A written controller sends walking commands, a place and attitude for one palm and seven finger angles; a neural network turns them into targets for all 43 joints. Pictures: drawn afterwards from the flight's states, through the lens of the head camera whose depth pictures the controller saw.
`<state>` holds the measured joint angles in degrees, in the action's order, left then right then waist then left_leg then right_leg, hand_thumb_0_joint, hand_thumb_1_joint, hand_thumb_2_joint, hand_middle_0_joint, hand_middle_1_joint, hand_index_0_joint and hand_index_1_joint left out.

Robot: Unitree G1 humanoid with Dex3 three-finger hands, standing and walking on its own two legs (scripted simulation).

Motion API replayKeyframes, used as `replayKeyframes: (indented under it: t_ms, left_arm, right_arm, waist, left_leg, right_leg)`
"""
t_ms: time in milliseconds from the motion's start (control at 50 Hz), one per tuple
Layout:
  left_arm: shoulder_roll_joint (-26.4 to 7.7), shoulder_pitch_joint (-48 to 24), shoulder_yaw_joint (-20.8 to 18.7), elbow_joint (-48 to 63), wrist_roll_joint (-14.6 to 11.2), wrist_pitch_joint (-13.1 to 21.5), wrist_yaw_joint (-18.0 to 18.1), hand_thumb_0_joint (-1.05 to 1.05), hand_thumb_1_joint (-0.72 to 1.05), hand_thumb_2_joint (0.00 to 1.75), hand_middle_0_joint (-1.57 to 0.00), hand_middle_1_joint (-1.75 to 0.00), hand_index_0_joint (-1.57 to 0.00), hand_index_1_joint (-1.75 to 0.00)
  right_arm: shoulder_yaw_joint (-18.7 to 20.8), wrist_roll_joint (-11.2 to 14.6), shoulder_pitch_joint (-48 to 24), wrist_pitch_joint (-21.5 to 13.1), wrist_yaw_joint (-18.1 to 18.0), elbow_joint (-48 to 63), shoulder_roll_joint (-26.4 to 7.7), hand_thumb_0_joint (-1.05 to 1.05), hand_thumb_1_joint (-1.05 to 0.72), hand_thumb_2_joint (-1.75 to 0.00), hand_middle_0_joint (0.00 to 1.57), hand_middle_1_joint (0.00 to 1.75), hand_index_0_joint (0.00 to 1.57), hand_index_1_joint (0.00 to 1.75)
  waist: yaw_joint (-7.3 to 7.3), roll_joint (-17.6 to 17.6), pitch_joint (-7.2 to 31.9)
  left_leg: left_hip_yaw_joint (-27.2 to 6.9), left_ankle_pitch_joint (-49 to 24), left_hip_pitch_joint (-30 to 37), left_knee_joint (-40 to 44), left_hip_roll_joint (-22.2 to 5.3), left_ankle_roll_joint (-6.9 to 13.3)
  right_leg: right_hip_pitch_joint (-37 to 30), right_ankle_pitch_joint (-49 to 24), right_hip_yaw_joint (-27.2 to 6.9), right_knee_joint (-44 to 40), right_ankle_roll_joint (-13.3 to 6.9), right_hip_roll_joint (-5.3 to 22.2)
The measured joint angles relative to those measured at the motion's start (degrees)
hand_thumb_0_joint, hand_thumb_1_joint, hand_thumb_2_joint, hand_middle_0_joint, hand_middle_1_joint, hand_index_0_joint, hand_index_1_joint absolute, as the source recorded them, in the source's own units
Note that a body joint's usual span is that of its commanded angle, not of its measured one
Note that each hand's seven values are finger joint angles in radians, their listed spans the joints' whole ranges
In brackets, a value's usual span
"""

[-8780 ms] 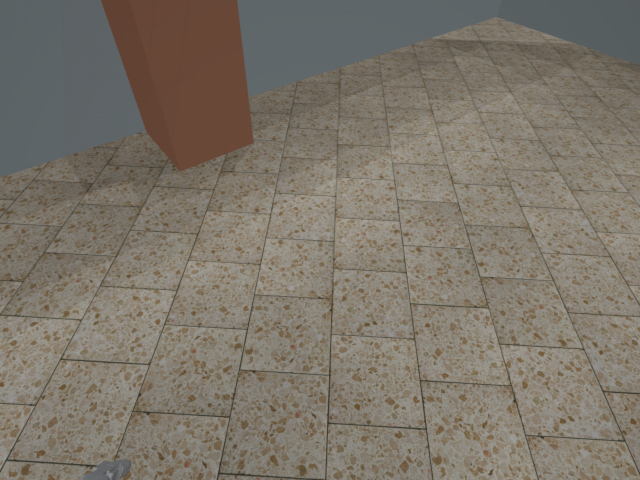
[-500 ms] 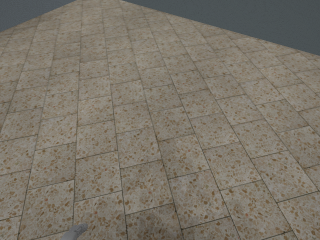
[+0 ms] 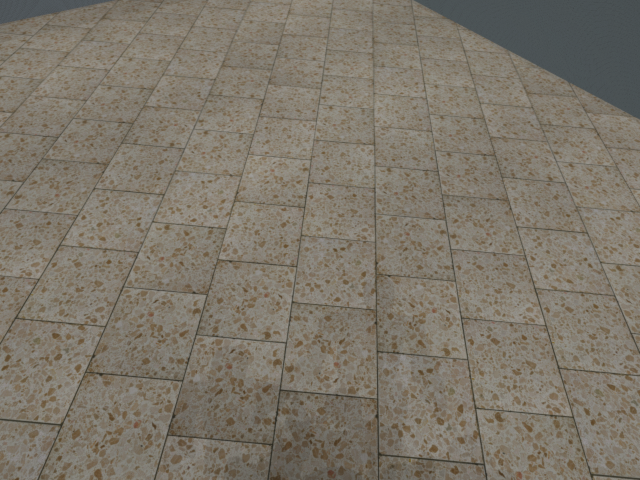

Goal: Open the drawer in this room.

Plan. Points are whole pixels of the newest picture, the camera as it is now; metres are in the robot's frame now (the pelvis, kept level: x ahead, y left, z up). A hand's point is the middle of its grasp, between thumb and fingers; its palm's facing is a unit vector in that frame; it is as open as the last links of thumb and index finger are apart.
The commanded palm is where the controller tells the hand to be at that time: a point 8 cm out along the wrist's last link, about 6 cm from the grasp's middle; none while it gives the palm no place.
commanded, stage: turn or walk to find it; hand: left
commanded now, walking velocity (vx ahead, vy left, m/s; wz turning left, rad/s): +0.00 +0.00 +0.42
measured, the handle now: out of the picture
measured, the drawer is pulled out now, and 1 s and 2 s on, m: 0.00 0.00 0.00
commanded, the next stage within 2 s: none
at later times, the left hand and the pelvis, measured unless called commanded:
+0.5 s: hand out of the picture +0.06 +0.18 -0.13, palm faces +0.17 -0.94 -0.29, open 7.3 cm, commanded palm none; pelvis -0.02 -0.03 +0.01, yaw +11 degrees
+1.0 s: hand out of the picture -0.12 +0.20 -0.18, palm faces +0.45 -0.86 -0.24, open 7.4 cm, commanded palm none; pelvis -0.05 +0.00 +0.01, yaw +24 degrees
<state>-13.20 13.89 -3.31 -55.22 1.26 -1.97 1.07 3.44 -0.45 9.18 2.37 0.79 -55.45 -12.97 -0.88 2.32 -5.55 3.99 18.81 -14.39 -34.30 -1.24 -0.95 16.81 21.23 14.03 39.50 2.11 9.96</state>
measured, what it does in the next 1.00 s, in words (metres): steps on the spot, turning left: right foot, then left foot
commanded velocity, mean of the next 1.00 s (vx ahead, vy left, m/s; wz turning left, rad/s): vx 0.00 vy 0.00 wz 0.42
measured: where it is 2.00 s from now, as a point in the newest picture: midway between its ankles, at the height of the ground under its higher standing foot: outside the picture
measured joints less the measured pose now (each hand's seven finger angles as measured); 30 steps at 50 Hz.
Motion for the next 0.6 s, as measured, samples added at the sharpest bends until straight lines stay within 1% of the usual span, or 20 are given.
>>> replayKeyframes:
  t_ms: [40, 60, 100, 160, 220, 280, 360, 400, 420, 440, 460, 480, 500, 520, 560, 600]
  left_arm:
    - [-1.3, -0.1, -0.4, -0.6, -0.1, -1.4, 0.3, 0.01, 0.91, 0.90, -0.20, -0.30, -0.21, -0.30]
    - [-1.6, -0.1, -0.5, -1.0, -0.1, -1.9, 0.3, 0.01, 0.91, 0.90, -0.20, -0.30, -0.20, -0.30]
    - [-1.9, -0.6, -0.7, -1.5, -0.1, -2.4, 0.1, 0.01, 0.91, 0.90, -0.20, -0.30, -0.20, -0.30]
    - [-1.8, -1.6, -0.6, -1.1, -0.2, -2.0, -0.3, 0.01, 0.91, 0.90, -0.20, -0.30, -0.20, -0.30]
    - [-1.5, -2.7, -0.4, -0.2, -0.3, -1.6, -0.4, 0.01, 0.91, 0.90, -0.20, -0.30, -0.20, -0.30]
    - [-0.9, -4.1, -0.2, 0.7, -0.4, -1.5, -0.3, 0.01, 0.91, 0.90, -0.20, -0.30, -0.20, -0.30]
    - [0.1, -6.0, 0.2, 1.9, -0.6, -1.0, -0.2, 0.01, 0.91, 0.90, -0.20, -0.30, -0.20, -0.30]
    - [0.7, -6.6, 0.5, 2.5, -0.7, -0.5, -0.2, 0.01, 0.91, 0.90, -0.20, -0.30, -0.20, -0.30]
    - [0.9, -6.6, 0.6, 2.9, -0.8, -0.1, -0.2, 0.01, 0.91, 0.90, -0.20, -0.30, -0.20, -0.30]
    - [1.3, -6.7, 0.8, 3.1, -0.7, 0.5, -0.1, 0.01, 0.91, 0.90, -0.20, -0.30, -0.20, -0.30]
    - [2.0, -6.7, 0.9, 3.2, -0.4, 1.0, 0.0, 0.01, 0.91, 0.90, -0.20, -0.30, -0.20, -0.30]
    - [2.4, -6.5, 1.3, 3.4, -0.2, 1.3, 0.0, 0.01, 0.91, 0.90, -0.20, -0.30, -0.20, -0.30]
    - [2.9, -6.1, 1.5, 3.6, -0.1, 1.5, 0.0, 0.01, 0.91, 0.90, -0.20, -0.30, -0.20, -0.30]
    - [3.2, -5.6, 1.6, 3.7, -0.1, 1.5, 0.1, 0.01, 0.91, 0.90, -0.20, -0.30, -0.20, -0.30]
    - [3.7, -4.7, 1.7, 3.6, -0.1, 1.2, 0.2, 0.01, 0.91, 0.90, -0.20, -0.30, -0.21, -0.30]
    - [4.0, -4.0, 1.8, 3.1, -0.1, 1.1, 0.3, 0.01, 0.91, 0.90, -0.20, -0.30, -0.21, -0.30]
  right_arm:
    - [-0.5, -0.2, -0.7, -0.6, -0.1, 0.6, 0.9, 0.00, -0.91, -0.90, 0.20, 0.30, 0.19, 0.30]
    - [-0.8, -0.3, -0.8, -0.8, -0.3, 0.8, 1.3, 0.00, -0.91, -0.90, 0.20, 0.30, 0.19, 0.30]
    - [-1.1, -0.4, -0.8, -1.0, -0.8, 1.1, 1.7, 0.00, -0.90, -0.90, 0.20, 0.30, 0.19, 0.30]
    - [-1.5, -0.4, -0.8, -1.0, -1.1, 1.2, 1.9, 0.00, -0.90, -0.90, 0.20, 0.30, 0.20, 0.30]
    - [-1.7, -0.4, -0.5, -1.1, -1.1, 1.2, 2.0, 0.00, -0.90, -0.90, 0.20, 0.30, 0.20, 0.30]
    - [-1.5, -0.5, 0.0, -1.0, -1.0, 1.2, 2.0, 0.00, -0.90, -0.90, 0.20, 0.30, 0.20, 0.30]
    - [-1.0, -0.7, 1.0, -0.4, -0.8, 1.1, 1.6, 0.00, -0.90, -0.90, 0.20, 0.30, 0.20, 0.30]
    - [-0.7, -0.7, 1.7, -0.1, -0.8, 0.9, 1.3, 0.00, -0.90, -0.90, 0.20, 0.30, 0.20, 0.30]
    - [-0.5, -0.6, 2.2, 0.1, -0.7, 0.8, 1.0, 0.00, -0.90, -0.90, 0.20, 0.30, 0.20, 0.30]
    - [-0.3, -0.4, 2.6, 0.2, -0.7, 0.7, 0.7, 0.00, -0.90, -0.90, 0.20, 0.30, 0.20, 0.30]
    - [0.1, -0.2, 2.6, 0.5, -0.7, 0.3, 0.1, 0.00, -0.90, -0.90, 0.20, 0.30, 0.20, 0.30]
    - [0.4, -0.2, 2.8, 1.0, -0.7, 0.1, -0.2, 0.00, -0.90, -0.90, 0.20, 0.30, 0.20, 0.30]
    - [0.7, -0.2, 3.1, 1.4, -0.7, -0.1, -0.5, 0.00, -0.90, -0.90, 0.20, 0.30, 0.20, 0.30]
    - [1.0, -0.3, 3.3, 1.8, -0.6, -0.3, -0.7, 0.00, -0.90, -0.90, 0.20, 0.30, 0.20, 0.30]
    - [1.4, -0.4, 3.6, 2.2, -0.3, -0.8, -1.2, 0.00, -0.90, -0.90, 0.20, 0.30, 0.20, 0.30]
    - [1.6, -0.5, 4.0, 2.2, 0.0, -1.0, -1.6, 0.00, -0.90, -0.90, 0.20, 0.30, 0.19, 0.30]
  waist:
    - [-0.60, 1.1, -0.1]
    - [-0.68, 1.1, 0.2]
    - [-0.55, 0.6, 0.6]
    - [-0.47, -0.2, 0.9]
    - [-0.20, -0.9, 1.1]
    - [0.45, -1.5, 1.2]
    - [1.68, -2.6, 1.1]
    - [2.16, -3.1, 1.1]
    - [2.28, -3.3, 1.3]
    - [2.27, -3.9, 1.5]
    - [2.35, -4.9, 1.1]
    - [2.50, -5.3, 1.0]
    - [2.63, -5.4, 1.1]
    - [2.64, -5.4, 1.2]
    - [2.62, -5.3, 1.3]
    - [2.85, -5.3, 1.3]
  left_leg:
    - [0.0, 1.0, -0.2, -1.0, 0.6, 1.8]
    - [-0.2, 0.9, 0.1, -0.4, 0.6, 2.3]
    - [-1.1, -0.2, 0.9, 1.7, 0.6, 2.5]
    - [-2.3, -2.5, 2.0, 5.0, 1.1, 2.8]
    - [-3.4, -4.1, 2.4, 7.1, 1.6, 2.9]
    - [-4.5, -4.8, 2.1, 7.6, 2.1, 2.7]
    - [-6.2, -5.0, 0.7, 6.5, 2.6, 1.9]
    - [-7.1, -4.7, -0.4, 5.2, 3.0, 1.2]
    - [-7.6, -4.4, -1.2, 4.1, 3.3, 0.8]
    - [-8.1, -3.8, -2.2, 2.4, 3.4, 0.3]
    - [-8.6, -0.4, -3.5, -0.8, 3.2, 0.0]
    - [-8.6, 4.1, -5.4, -5.9, 3.7, -0.2]
    - [-8.3, 6.9, -7.5, -11.8, 4.1, -0.3]
    - [-7.9, 7.9, -9.4, -17.6, 4.4, -0.4]
    - [-6.9, 6.5, -12.2, -26.8, 3.8, -0.8]
    - [-6.3, 3.7, -13.7, -32.0, 2.5, -1.5]
  right_leg:
    - [3.3, 7.1, -4.4, 8.7, 1.0, -1.3]
    - [4.8, 8.2, -5.8, 12.8, 1.3, -2.2]
    - [7.0, 6.9, -7.8, 18.8, 1.7, -3.5]
    - [8.6, 4.0, -9.8, 22.0, 2.4, -4.2]
    - [8.3, 3.1, -11.2, 20.1, 2.9, -4.6]
    - [6.9, 3.8, -11.9, 15.7, 3.1, -5.1]
    - [3.4, 4.0, -11.9, 6.9, 2.7, -6.3]
    - [0.9, 1.3, -11.5, 0.7, 2.4, -7.1]
    - [-1.0, -1.7, -11.1, -3.8, 2.2, -7.4]
    - [-2.5, -2.9, -10.5, -7.0, 0.7, -7.6]
    - [-2.5, -2.9, -9.8, -6.9, -1.1, -8.0]
    - [-2.4, -2.7, -9.1, -6.3, -2.4, -7.8]
    - [-2.6, -2.7, -8.5, -6.2, -3.2, -7.3]
    - [-3.1, -2.9, -7.9, -6.7, -3.7, -6.8]
    - [-4.1, -3.6, -6.8, -8.3, -3.9, -6.1]
    - [-5.0, -4.3, -5.5, -9.6, -3.8, -5.7]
